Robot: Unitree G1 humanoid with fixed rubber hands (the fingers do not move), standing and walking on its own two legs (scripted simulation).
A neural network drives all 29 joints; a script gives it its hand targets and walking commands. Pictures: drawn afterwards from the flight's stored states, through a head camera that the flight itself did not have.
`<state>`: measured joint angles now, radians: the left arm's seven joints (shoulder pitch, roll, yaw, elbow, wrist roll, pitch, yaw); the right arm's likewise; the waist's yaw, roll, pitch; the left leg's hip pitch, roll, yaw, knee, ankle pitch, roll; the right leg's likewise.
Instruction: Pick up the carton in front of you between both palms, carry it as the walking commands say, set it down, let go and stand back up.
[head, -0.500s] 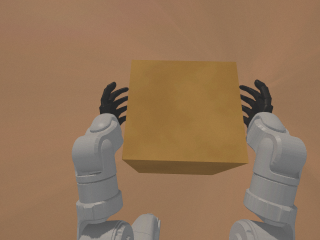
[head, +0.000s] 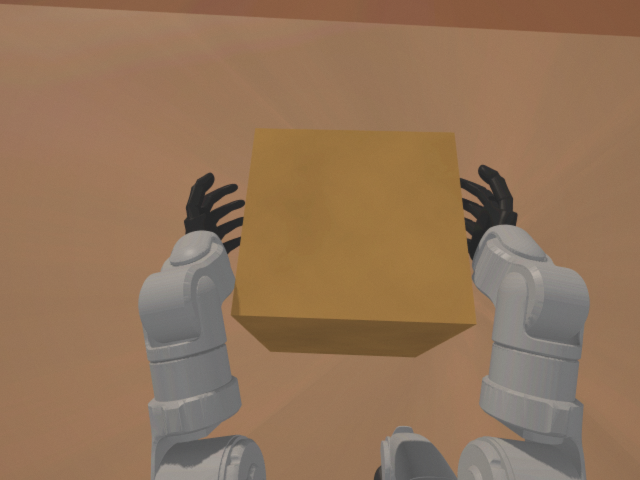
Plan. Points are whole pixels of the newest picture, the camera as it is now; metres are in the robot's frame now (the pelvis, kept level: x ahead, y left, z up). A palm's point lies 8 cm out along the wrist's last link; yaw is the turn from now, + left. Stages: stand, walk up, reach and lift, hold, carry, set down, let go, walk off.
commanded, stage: carry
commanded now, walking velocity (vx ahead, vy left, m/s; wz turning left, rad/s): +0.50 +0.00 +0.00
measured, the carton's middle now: (347, 259) +0.37 -0.02 +0.06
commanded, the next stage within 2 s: none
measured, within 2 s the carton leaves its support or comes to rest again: neither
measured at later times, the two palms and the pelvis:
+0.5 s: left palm (220, 60) +0.66 +0.15 +0.17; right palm (428, 49) +0.67 -0.16 +0.17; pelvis +0.31 +0.00 +0.01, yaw +0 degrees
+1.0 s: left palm (222, 17) +0.77 +0.16 +0.18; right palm (412, 9) +0.77 -0.15 +0.18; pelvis +0.43 +0.01 +0.04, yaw +0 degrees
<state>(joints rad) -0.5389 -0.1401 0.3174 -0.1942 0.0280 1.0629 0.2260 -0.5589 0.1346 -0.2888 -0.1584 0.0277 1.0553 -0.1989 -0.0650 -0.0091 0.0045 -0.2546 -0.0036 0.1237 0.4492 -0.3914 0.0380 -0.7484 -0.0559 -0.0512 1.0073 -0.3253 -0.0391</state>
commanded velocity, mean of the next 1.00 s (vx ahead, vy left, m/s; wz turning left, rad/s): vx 0.12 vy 0.00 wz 0.00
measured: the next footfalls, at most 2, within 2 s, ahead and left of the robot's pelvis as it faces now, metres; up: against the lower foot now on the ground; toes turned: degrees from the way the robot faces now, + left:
right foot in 0.10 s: +0.25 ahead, -0.11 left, +0.03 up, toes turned -6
left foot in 0.48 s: +0.48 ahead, +0.10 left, +0.05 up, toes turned +6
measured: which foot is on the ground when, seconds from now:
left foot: down 0.00-0.14, up 0.16-0.46, down 0.48-1.00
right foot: up 0.00-0.08, down 0.10-0.50, up 0.52-0.72, down 0.74-1.00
